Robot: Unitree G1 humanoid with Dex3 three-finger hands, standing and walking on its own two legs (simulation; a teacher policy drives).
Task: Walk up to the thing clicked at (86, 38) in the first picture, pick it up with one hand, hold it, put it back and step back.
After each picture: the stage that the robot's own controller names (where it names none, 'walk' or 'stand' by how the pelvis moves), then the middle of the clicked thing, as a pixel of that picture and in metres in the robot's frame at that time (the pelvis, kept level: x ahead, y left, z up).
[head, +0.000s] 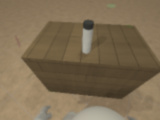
stand; (87, 38) +0.57 +0.05 +0.14
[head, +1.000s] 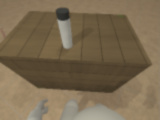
walk; (65, 31) +0.52 +0.20 +0.18
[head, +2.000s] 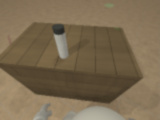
stand; (61, 43) +0.49 +0.23 +0.14
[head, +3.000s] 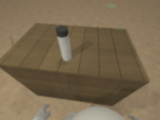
stand; (64, 45) +0.47 +0.20 +0.14
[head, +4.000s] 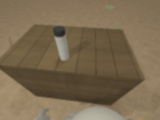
stand; (62, 45) +0.47 +0.22 +0.14
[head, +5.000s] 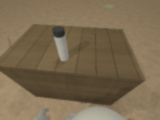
stand; (61, 45) +0.47 +0.22 +0.14
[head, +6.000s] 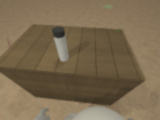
stand; (61, 46) +0.46 +0.22 +0.14
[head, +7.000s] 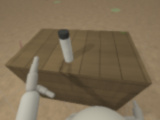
rise first; (66, 47) +0.46 +0.22 +0.14
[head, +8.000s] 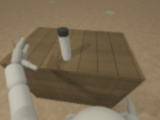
go down; (65, 45) +0.49 +0.21 +0.15
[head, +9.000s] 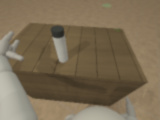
go down; (60, 46) +0.45 +0.21 +0.15
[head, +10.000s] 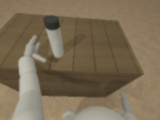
close in; (55, 39) +0.47 +0.21 +0.17
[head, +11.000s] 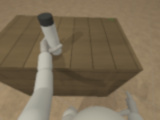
close; (52, 37) +0.48 +0.23 +0.18
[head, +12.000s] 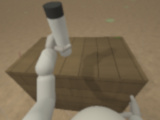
lift; (60, 34) +0.34 +0.16 +0.36
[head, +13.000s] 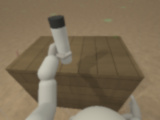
hold; (62, 43) +0.34 +0.17 +0.30
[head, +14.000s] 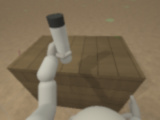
hold; (61, 42) +0.33 +0.17 +0.31
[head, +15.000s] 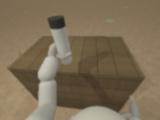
hold; (62, 43) +0.34 +0.17 +0.30
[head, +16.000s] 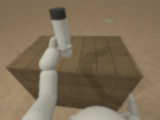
crouch; (62, 35) +0.37 +0.17 +0.33
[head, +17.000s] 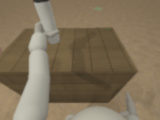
lower; (48, 20) +0.48 +0.23 +0.33
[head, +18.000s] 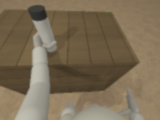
lower; (45, 32) +0.49 +0.24 +0.19
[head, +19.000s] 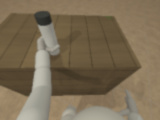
lower; (49, 36) +0.48 +0.23 +0.19
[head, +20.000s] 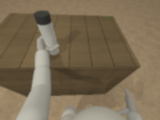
lower; (49, 36) +0.48 +0.23 +0.19
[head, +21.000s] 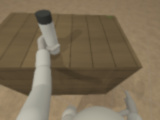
lower; (50, 35) +0.48 +0.23 +0.19
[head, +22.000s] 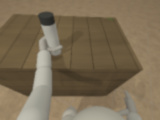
open; (51, 37) +0.48 +0.23 +0.18
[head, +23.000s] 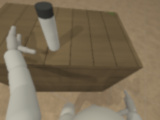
rise; (50, 31) +0.49 +0.22 +0.19
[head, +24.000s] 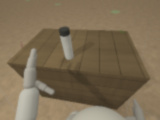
sink last; (67, 44) +0.49 +0.23 +0.16
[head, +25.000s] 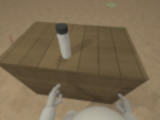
stand; (64, 43) +0.48 +0.22 +0.15
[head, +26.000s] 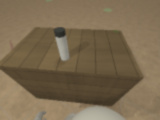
stand; (62, 45) +0.49 +0.23 +0.14
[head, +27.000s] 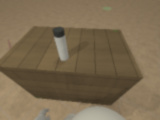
stand; (61, 45) +0.48 +0.23 +0.14
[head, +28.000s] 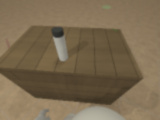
stand; (60, 45) +0.47 +0.23 +0.14
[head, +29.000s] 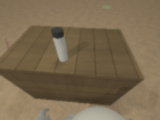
stand; (60, 46) +0.46 +0.23 +0.14
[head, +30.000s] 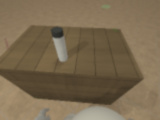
stand; (60, 46) +0.46 +0.23 +0.14
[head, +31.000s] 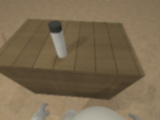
walk; (59, 41) +0.47 +0.23 +0.14
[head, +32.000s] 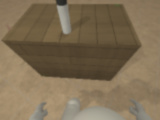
walk; (64, 16) +0.67 +0.25 +0.17
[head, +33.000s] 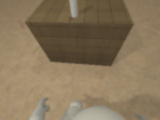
walk; (73, 2) +0.98 +0.23 +0.16
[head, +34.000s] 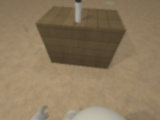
stand; (78, 10) +1.10 +0.20 +0.15
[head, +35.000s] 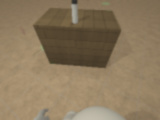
stand; (74, 11) +1.12 +0.23 +0.14
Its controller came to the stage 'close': yes
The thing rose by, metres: 0.21
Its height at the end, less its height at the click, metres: +0.00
